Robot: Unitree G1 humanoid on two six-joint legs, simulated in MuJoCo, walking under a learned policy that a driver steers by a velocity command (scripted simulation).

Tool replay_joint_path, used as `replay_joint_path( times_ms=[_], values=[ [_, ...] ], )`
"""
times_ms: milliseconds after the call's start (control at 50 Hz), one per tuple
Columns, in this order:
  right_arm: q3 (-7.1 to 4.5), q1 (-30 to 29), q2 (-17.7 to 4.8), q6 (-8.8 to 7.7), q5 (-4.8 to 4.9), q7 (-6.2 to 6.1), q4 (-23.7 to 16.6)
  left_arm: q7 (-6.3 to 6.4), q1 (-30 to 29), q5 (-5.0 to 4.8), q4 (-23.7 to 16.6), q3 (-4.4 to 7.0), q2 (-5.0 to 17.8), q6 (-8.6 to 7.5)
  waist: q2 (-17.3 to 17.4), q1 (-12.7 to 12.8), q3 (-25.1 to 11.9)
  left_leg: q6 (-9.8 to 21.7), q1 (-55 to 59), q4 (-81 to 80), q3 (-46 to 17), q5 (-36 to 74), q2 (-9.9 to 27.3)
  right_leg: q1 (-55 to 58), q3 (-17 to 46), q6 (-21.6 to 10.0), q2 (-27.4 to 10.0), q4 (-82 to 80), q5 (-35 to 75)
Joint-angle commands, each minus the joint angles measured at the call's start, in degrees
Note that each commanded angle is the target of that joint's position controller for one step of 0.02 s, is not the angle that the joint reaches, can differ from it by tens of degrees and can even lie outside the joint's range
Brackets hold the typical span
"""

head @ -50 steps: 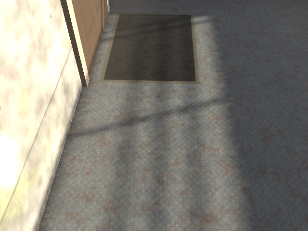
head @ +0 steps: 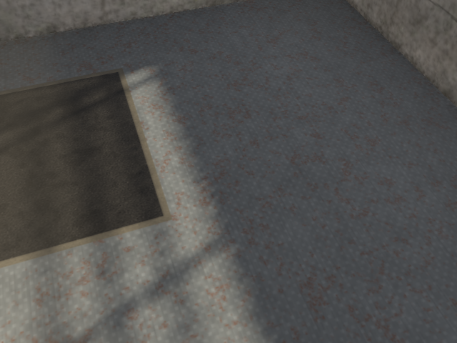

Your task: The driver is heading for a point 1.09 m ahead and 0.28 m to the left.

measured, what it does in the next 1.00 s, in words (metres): walks ahead, turning left: right foot, then left foot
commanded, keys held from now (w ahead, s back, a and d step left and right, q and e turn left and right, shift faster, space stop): w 0.12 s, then w+q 0.84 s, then w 0.04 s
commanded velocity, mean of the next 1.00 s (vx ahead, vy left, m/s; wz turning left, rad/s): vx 0.50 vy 0.00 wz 0.37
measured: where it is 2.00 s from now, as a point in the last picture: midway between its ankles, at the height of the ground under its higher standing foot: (130, 205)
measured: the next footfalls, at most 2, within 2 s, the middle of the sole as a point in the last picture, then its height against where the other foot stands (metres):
right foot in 0.20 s outside the picture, level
left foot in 0.76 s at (174, 339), level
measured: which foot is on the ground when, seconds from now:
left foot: down 0.00-0.22, up 0.24-0.74, down 0.76-1.00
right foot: up 0.00-0.18, down 0.20-0.76, up 0.78-1.00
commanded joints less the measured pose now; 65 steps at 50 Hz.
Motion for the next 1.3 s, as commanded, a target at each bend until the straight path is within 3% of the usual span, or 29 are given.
replay_joint_path(
  times_ms=[20,120,180,200,220,240,260,300,340,480,640,700,740,760,780,800,820,840,860,880,940,1040,1140,1180,1220,1240,1260,1280,1300],
  values=[
    [-1.84,-4.2,-10.4,-0.95,0.84,-0.5,-4.2,-0.5,-4.4,-0.17,-4.6,-0.65,0.5,-0.17,6.3,1.1,-0.5,8.9,-4.6,-7.5,-7.9,11.5,13.4,6.5,-1.5,0.8,0.8,-10.6,7.6],
    [-2.11,0.9,-11.3,-0.01,1.84,-0.09,-1.9,-1.7,-10.7,-1.15,-8.4,-0.43,2.4,-0.71,6.7,-0.9,2.4,8.5,3.1,-5.3,-10.2,7.9,17.0,6.8,-1.8,-1.9,2.0,-20.6,4.9],
    [-2.18,0.3,-11.8,1.15,1.48,-0.1,-1.8,-1.63,-0.7,-0.2,-6.1,1.38,5.3,-1.58,6.2,5.5,-3.3,6.8,1.2,7.7,-9.0,22.6,14.8,24.7,-4.1,-4.9,5.1,-25.9,1.2],
    [-1.6,-2.3,-10.0,0.88,0.72,-0.17,-3.4,-1.03,10.4,0.59,-3.5,2.86,9.3,-1.99,4.1,10.5,-10.2,4.1,-7.3,22.6,-6.3,19.6,10.9,40.5,2.2,-7.4,-0.8,-24.0,4.5],
    [0.01,1.6,-4.4,-0.14,0.04,-0.17,-5.0,-0.54,17.1,1.47,-2.8,4.0,14.7,-1.58,-8.6,10.6,-18.5,-0.2,-28.1,44.4,-0.3,-4.8,3.0,60.5,22.4,-13.6,-15.7,-26.1,1.9],
    [-0.53,3.2,-6.9,-1.13,0.96,-0.03,-4.6,-0.81,18.6,1.17,-2.6,3.12,11.6,-1.52,-12.3,10.7,-22.8,-0.3,-35.1,54.1,-7.4,-22.3,2.5,60.4,37.4,-17.3,-20.3,-32.5,-6.0],
    [-1.81,-0.1,-10.4,-1.04,2.11,-0.06,-5.1,-0.76,15.0,0.74,-2.7,1.97,8.3,-1.51,-7.3,9.9,-14.5,-0.3,-39.3,58.4,-8.3,-18.3,5.5,53.6,30.2,-15.1,-18.4,-33.7,-9.3],
    [-2.01,-4.9,-8.8,-0.34,1.63,-0.68,-6.1,-0.93,6.8,0.59,-3.0,0.53,4.5,-1.76,-2.1,6.5,-5.5,-0.5,-36.9,55.5,-6.6,-8.9,9.3,38.6,17.3,-11.2,-13.3,-38.2,-6.8],
    [-2.38,-3.6,-7.5,1.45,1.39,-0.71,-6.0,-1.33,3.8,0.82,-2.0,0.24,3.0,-2.45,-3.8,3.2,-2.1,-0.7,-32.5,52.7,-7.4,-4.3,11.0,31.2,9.8,-9.8,-10.4,-42.4,-1.6],
    [-2.79,-9.3,-5.9,2.78,0.8,-0.08,-9.3,-0.24,7.0,1.69,2.2,1.08,5.2,-3.01,-1.1,3.3,0.1,-2.1,-36.5,40.5,-8.2,11.2,9.7,31.9,-5.2,-9.0,-8.6,-43.6,13.6],
    [-1.33,-22.8,-3.9,2.87,0.77,2.84,-16.5,0.73,12.9,0.27,5.7,2.12,8.3,-1.01,0.0,8.2,4.9,0.4,-38.4,23.6,-0.3,9.0,8.8,43.9,-11.8,-7.7,-12.0,-40.5,18.5],
    [-2.19,-20.9,-5.7,3.02,0.88,3.6,-18.2,1.09,11.3,-0.47,5.4,2.64,10.7,0.02,-2.9,5.5,1.7,3.3,-28.7,21.6,5.3,0.0,4.3,45.1,-14.6,-6.0,-12.0,-32.0,42.1],
    [-4.44,-9.0,-9.7,3.09,1.2,3.37,-16.1,1.48,9.5,-0.89,5.1,2.9,12.5,0.79,-4.2,-1.5,-4.9,6.4,-11.8,17.0,7.5,-0.6,-0.5,42.7,-16.3,-4.1,-10.3,-15.5,54.2],
    [-6.52,0.5,-14.1,3.29,1.06,2.36,-13.7,1.65,9.3,-0.73,4.5,2.64,12.1,0.52,-1.5,-5.8,-9.8,8.9,5.8,13.9,2.0,3.7,0.7,31.5,-16.6,-1.7,-7.9,-0.8,42.7],
    [-7.69,2.8,-20.7,3.33,1.19,1.31,-12.9,0.85,13.0,2.04,1.8,0.23,3.7,-0.83,14.5,-0.9,-13.6,17.2,26.5,13.7,-25.0,7.0,15.9,5.2,-14.4,1.8,1.4,20.5,-12.0],
    [-6.77,4.8,-19.5,2.69,0.48,1.42,-14.9,-0.11,10.5,0.02,-0.6,-0.56,4.5,-3.77,14.2,-1.9,-24.1,25.0,34.8,2.6,-49.7,-0.6,23.7,-5.7,-0.1,2.4,8.2,32.0,-26.6],
    [-5.77,4.3,-15.4,2.37,-0.24,1.3,-14.6,-0.79,4.0,-2.26,-1.9,0.32,7.5,-5.31,9.0,-4.0,-18.4,21.0,32.4,1.0,-41.7,1.7,21.5,-11.5,3.3,1.0,4.7,32.2,-21.4],
    [-5.08,0.7,-12.6,2.01,0.36,1.11,-15.0,-0.7,2.3,-2.08,-2.5,-0.06,7.1,-5.86,6.0,-2.0,-12.6,18.5,24.0,1.5,-33.5,4.7,19.0,-11.0,3.0,-0.1,2.0,27.3,-16.5],
    [-4.4,-4.1,-10.6,1.85,0.69,1.14,-16.1,-0.2,2.1,-0.49,-1.8,0.19,7.2,-5.7,2.3,1.0,-8.4,16.7,14.1,0.9,-27.6,9.6,16.7,-6.9,2.6,0.1,-0.1,22.3,-13.8],
    [-3.79,-7.0,-8.9,1.73,0.42,1.0,-17.2,0.0,2.8,0.56,-1.8,0.86,8.2,-4.99,2.6,3.2,-6.5,16.0,7.0,-0.3,-23.9,13.8,15.0,-2.4,2.6,0.5,-1.4,18.8,-12.3],
    [-3.92,-7.4,-10.0,1.4,0.31,0.36,-18.0,-0.05,3.4,1.12,-2.9,0.86,6.6,-2.88,3.1,5.6,-4.0,15.7,-2.4,-3.0,-20.3,18.3,13.0,1.4,1.4,2.3,-1.7,11.1,-10.1],
    [-4.15,-3.5,-11.0,1.74,0.67,-0.84,-16.6,-0.82,-5.8,1.27,-4.9,-0.97,3.0,-2.64,6.3,1.9,-2.2,11.1,-7.7,-2.5,-11.4,17.7,7.8,6.5,-1.4,3.3,1.5,-11.1,9.9],
    [-3.93,1.7,-11.2,1.86,0.82,-0.44,-14.7,-2.27,-12.5,0.11,-7.1,-0.69,5.3,-3.35,7.5,-1.4,-0.6,10.1,0.1,1.1,-16.6,10.2,12.1,6.0,-0.7,0.8,3.2,-20.4,11.2],
    [-4.1,2.1,-11.7,2.15,0.58,-0.6,-14.5,-2.7,-11.9,0.12,-7.6,-0.28,6.3,-3.79,8.5,-0.6,-0.4,9.3,4.0,3.6,-19.0,12.5,14.0,6.5,-0.9,-1.0,3.7,-22.4,6.3],
    [-4.08,0.4,-11.7,2.48,0.57,-0.72,-15.0,-2.66,-5.3,0.37,-6.1,0.64,7.7,-4.17,9.3,3.5,-2.8,7.6,5.0,10.0,-18.0,24.9,12.3,15.3,-3.1,-3.4,5.9,-25.8,4.7],
    [-3.53,-0.8,-10.2,2.36,0.41,-0.63,-15.8,-2.45,2.2,1.07,-4.5,1.57,9.7,-4.39,8.1,7.0,-8.2,5.8,1.7,19.4,-15.4,28.9,9.2,27.1,-0.8,-6.0,3.2,-24.3,7.7],
    [-2.5,0.7,-7.8,1.97,-0.7,-0.75,-17.3,-2.23,12.0,1.64,-3.5,2.5,13.6,-4.35,0.6,9.7,-17.2,3.1,-9.9,36.9,-11.1,15.0,4.1,44.8,11.5,-11.1,-7.2,-22.1,10.4],
    [-1.62,8.2,-5.0,1.14,0.74,-0.62,-16.7,-2.78,16.0,1.19,-1.0,2.98,15.1,-3.7,-17.0,7.3,-22.2,-0.6,-28.9,53.8,-8.5,-20.9,-2.9,59.0,36.8,-19.3,-17.1,-30.0,-3.2],
    [-2.39,5.0,-9.8,0.84,1.29,-0.45,-16.3,-2.68,15.7,-0.43,-1.4,1.77,10.2,-3.23,-10.0,9.2,-17.2,-0.7,-36.6,59.7,-11.7,-21.6,0.3,57.3,39.9,-17.7,-16.3,-33.5,-16.9]
  ],
)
